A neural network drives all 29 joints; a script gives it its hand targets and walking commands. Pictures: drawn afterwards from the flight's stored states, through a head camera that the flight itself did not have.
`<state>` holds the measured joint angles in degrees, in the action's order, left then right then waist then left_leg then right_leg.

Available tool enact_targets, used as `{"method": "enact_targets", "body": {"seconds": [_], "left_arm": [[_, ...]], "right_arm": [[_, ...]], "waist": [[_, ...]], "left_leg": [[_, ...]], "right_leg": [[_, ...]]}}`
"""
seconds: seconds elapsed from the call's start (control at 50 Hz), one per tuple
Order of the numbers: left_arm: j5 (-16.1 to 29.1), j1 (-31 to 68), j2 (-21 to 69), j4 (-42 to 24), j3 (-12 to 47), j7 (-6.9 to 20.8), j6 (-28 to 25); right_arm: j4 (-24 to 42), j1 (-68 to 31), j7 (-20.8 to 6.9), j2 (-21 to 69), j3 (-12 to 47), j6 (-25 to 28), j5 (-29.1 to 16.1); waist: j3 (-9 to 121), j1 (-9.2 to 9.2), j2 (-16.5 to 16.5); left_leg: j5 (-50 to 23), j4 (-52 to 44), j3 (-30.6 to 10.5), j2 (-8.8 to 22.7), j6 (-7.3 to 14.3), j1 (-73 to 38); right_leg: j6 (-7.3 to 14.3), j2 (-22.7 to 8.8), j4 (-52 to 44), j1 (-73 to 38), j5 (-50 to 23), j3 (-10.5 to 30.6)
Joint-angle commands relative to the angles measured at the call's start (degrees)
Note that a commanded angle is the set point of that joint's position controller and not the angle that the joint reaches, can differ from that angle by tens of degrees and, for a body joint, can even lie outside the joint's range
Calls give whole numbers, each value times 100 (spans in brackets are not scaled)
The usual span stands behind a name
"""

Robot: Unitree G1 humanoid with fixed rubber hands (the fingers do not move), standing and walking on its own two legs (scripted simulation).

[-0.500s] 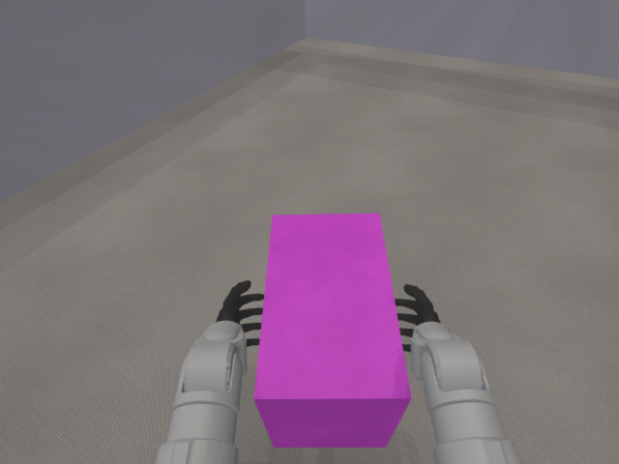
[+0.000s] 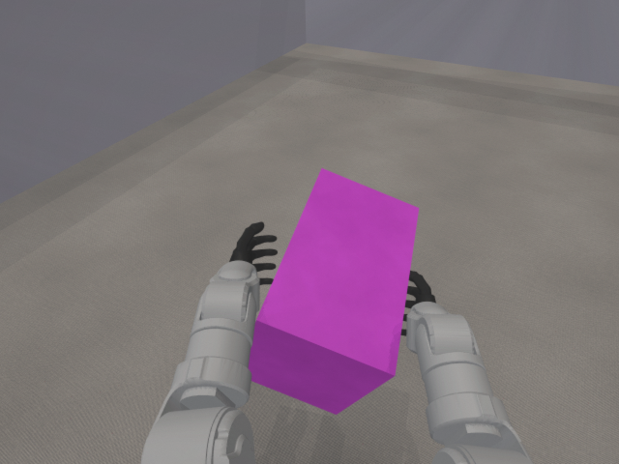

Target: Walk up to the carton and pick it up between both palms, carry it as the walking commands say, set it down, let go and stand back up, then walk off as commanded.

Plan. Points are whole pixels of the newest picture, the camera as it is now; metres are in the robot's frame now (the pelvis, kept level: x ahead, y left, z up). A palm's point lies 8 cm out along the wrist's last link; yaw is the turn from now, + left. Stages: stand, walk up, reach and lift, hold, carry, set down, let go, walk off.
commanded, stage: hold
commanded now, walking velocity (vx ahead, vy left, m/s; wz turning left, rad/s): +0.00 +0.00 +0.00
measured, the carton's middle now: (328, 290) +0.40 +0.00 -0.01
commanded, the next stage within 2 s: set down in 0.14 s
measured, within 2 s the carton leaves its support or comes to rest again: neither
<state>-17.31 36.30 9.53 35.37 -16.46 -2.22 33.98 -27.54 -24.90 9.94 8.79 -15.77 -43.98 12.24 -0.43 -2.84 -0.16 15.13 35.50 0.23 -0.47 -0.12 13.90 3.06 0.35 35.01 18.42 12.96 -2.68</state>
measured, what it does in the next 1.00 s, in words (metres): stands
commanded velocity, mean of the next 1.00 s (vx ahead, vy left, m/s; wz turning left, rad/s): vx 0.00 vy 0.00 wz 0.00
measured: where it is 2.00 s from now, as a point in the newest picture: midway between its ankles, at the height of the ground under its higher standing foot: outside the picture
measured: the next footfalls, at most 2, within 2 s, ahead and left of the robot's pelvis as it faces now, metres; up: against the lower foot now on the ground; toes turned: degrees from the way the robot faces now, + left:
none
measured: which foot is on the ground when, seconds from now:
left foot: down 0.00-1.00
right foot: down 0.00-1.00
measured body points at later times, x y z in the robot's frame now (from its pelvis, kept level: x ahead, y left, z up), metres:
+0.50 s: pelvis +0.04 +0.02 +0.00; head +0.02 +0.02 +0.45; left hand +0.36 +0.17 +0.02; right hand +0.37 -0.09 +0.02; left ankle +0.05 +0.12 -0.72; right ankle +0.11 -0.09 -0.72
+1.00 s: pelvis +0.03 +0.01 -0.01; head +0.14 +0.00 +0.43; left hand +0.38 +0.14 -0.06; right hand +0.37 -0.12 -0.08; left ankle +0.05 +0.12 -0.72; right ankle +0.11 -0.09 -0.72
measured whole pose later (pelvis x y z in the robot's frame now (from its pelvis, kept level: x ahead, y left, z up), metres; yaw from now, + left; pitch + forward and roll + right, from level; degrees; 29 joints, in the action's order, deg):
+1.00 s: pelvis +0.03 +0.01 -0.01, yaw +1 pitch +10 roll +1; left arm -23.9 31.5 13.9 37.9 -25.3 -1.9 13.1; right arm -33.5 -23.7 8.6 11.1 -21.0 -15.1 18.1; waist -4.2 -2.8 -0.4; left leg 16.7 39.5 0.1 -1.5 1.0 32.7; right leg 1.9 0.4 38.0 36.9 11.2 -1.2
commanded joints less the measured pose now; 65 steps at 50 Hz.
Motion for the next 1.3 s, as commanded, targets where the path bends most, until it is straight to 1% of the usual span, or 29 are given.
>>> {"method": "enact_targets", "body": {"seconds": [0.0, 0.02, 0.04, 0.06, 0.08, 0.12, 0.14, 0.16, 0.22, 0.24, 0.26, 0.28, 0.32, 0.4, 0.42, 0.48, 0.54, 0.6, 0.7, 0.74, 0.82, 0.84, 0.86, 0.96, 1.0, 1.12, 1.14, 1.2, 1.28], "left_arm": [[1264, 1986, 5888, 1324, 1686, 1763, 86], [1174, 1625, 5928, 1522, 1521, 1755, 129], [1246, 1769, 6069, 1365, 1743, 1780, 131], [1244, 1703, 6101, 1349, 1741, 1765, 187], [1206, 1318, 6170, 1496, 1773, 1777, 270], [1298, 1264, 6146, 1072, 1871, 1789, 205], [825, 1048, 6340, 912, 1481, 1677, 172], [929, 1292, 6479, 720, 1662, 1686, 141], [1085, 1255, 6576, 351, 2020, 1682, 163], [835, 948, 6487, 377, 1837, 1629, 127], [1100, 1430, 6479, -66, 2271, 1649, 46], [1125, 1233, 6604, -212, 2368, 1629, -1], [1338, 1458, 6554, -782, 2728, 1556, -120], [1404, 1804, 6481, -1230, 3085, 1466, -287], [1383, 1744, 6325, -1097, 3095, 1504, -280], [1143, 1307, 6466, -508, 2834, 1478, -375], [806, 1232, 6302, 201, 2226, 1460, -528], [423, 1215, 6079, 383, 1733, 1417, -761], [92, 1625, 5633, 509, 1146, 1348, -1408], [-83, 1534, 5628, 804, 1005, 1352, -1569], [-182, 1737, 5281, 1096, 938, 1291, -1938], [-338, 1562, 5176, 1263, 685, 1264, -2053], [-110, 2111, 5023, 694, 1011, 1274, -2256], [-169, 1909, 4803, 1073, 991, 1163, -2609], [-139, 1548, 4681, 1163, 1033, 1071, -2792], [163, 1736, 4388, 894, 1631, 844, -3213], [283, 1952, 4243, 821, 1746, 856, -3261], [189, 1303, 4129, 875, 1751, 698, -3310], [360, 1676, 3924, 747, 1985, 524, -3433]], "right_arm": [[935, -6406, -1623, 5934, 2623, 1012, -1422], [1021, -6502, -1604, 5875, 2621, 1025, -1403], [884, -6160, -1566, 5785, 2438, 957, -1284], [842, -5936, -1604, 5873, 2495, 951, -1238], [785, -5595, -1605, 5634, 2420, 904, -1250], [1363, -5875, -1648, 6101, 2967, 919, -1481], [1503, -5506, -1692, 6364, 2799, 881, -1217], [1609, -5334, -1707, 6276, 2648, 954, -1182], [1150, -4405, -1798, 6084, 2439, 876, -977], [1141, -4505, -1823, 6224, 2563, 969, -1001], [913, -4136, -1820, 6270, 2480, 945, -971], [1201, -4106, -1841, 6318, 2626, 1062, -1111], [948, -3764, -1912, 6460, 2773, 1133, -1156], [825, -3405, -1888, 6415, 2907, 1275, -1213], [482, -2996, -1888, 6169, 2645, 1275, -986], [541, -3193, -1877, 5863, 2627, 1503, -873], [-225, -2809, -1836, 5533, 1913, 1648, -279], [-223, -3023, -1819, 5332, 1667, 1926, -122], [-541, -3707, -1779, 5565, 1750, 2437, -19], [-487, -3664, -1731, 5271, 1749, 2699, 111], [-525, -3998, -1546, 5030, 1595, 3173, 215], [-359, -4207, -1553, 4849, 1713, 3323, 230], [-739, -3789, -1522, 5039, 1735, 3358, 208], [-285, -4406, -1325, 4690, 2194, 3814, 86], [-215, -4375, -1305, 4628, 2518, 3995, -66], [-281, -4118, -1087, 4296, 2892, 4306, -258], [-347, -4163, -1059, 4471, 2829, 4279, -194], [-217, -3849, -1043, 4172, 3037, 4330, -195], [-457, -3728, -938, 3695, 2666, 4457, -109]], "waist": [[1924, -204, -450], [1904, -382, -336], [1904, 7, -81], [1752, 30, -256], [1526, 39, 140], [2161, -185, -427], [2037, -235, -506], [2264, 38, -96], [1812, 350, 60], [1968, -45, -29], [1945, 328, 8], [2257, 97, 230], [2779, 208, -16], [2730, 246, 515], [2319, 484, 286], [2217, 344, 467], [1495, 539, 383], [1052, 399, 632], [1667, 47, -69], [1852, -59, 54], [2083, 91, 66], [1880, -240, 97], [2220, -9, -98], [2975, -105, -155], [3493, -414, -164], [4284, -172, -8], [4291, -128, -288], [4301, -331, -116], [4137, -68, 185]], "left_leg": [[597, -597, -314, -463, 321, -225], [481, -684, -319, -430, 304, -91], [439, -771, -367, -419, 273, -129], [421, -793, -407, -358, 291, -198], [360, -826, -356, -414, 232, -150], [-267, -744, -412, -411, 314, -296], [-291, -673, -465, -242, 506, 251], [-227, -707, -529, -265, 468, 94], [-311, -937, -644, -160, 407, 237], [-536, -855, -590, -231, 390, 309], [-886, -889, -619, -233, 376, 183], [-1127, -773, -597, -218, 310, 92], [-1599, -695, -703, -145, 253, -156], [-1551, -639, -643, -235, 136, 136], [-1437, -653, -681, -261, 147, 353], [-1274, -590, -709, -232, 118, 603], [-1016, -592, -775, -265, 108, 1139], [-608, -581, -757, -264, 141, 1386], [-330, -234, -657, -398, 404, 1634], [-444, -58, -572, -438, 371, 1819], [-120, 163, -645, -445, 423, 2281], [-203, 212, -581, -521, 433, 2355], [-439, 230, -589, -525, 460, 2360], [-553, 633, -594, -535, 460, 2905], [-1108, 884, -568, -585, 454, 2762], [-1354, 1334, -492, -663, 316, 3351], [-1312, 1423, -544, -660, 354, 3474], [-1591, 1525, -632, -663, 303, 3527], [-1560, 1674, -588, -707, 187, 3594]], "right_leg": [[-420, 64, -1346, -1123, 1877, 1063], [-420, 59, -1316, -1293, 1613, 1058], [-383, 79, -1241, -1317, 1276, 993], [-365, 131, -1159, -1113, 1233, 927], [-321, 141, -1135, -1169, 985, 871], [-475, 136, -1064, -1495, 255, 953], [-213, 79, -1085, -1921, 472, 1171], [-136, 123, -969, -1950, 177, 1094], [-73, 212, -844, -2028, -390, 940], [-106, 174, -847, -2100, -497, 1002], [-173, 276, -772, -2005, -925, 836], [-117, 267, -707, -2120, -1156, 912], [-120, 304, -614, -2007, -1530, 876], [-58, 307, -488, -2009, -1603, 889], [-97, 307, -539, -1788, -1624, 843], [-34, 286, -379, -1704, -1397, 843], [-9, 314, -381, -1281, -1084, 854], [41, 349, -229, -987, -701, 869], [-79, 363, -28, -599, -498, 976], [-12, 437, 50, -438, -608, 1023], [-43, 355, 302, -177, -341, 1114], [-69, 391, 366, 148, -334, 1100], [-104, 440, 309, -10, -678, 1182], [-137, 480, 785, 59, -903, 1208], [-157, 517, 1014, 163, -1458, 1236], [-131, 544, 1440, 232, -2030, 1223], [-182, 607, 1478, 493, -1911, 1156], [-128, 632, 1657, 756, -2081, 1182], [-86, 767, 1907, 1636, -1714, 971]]}}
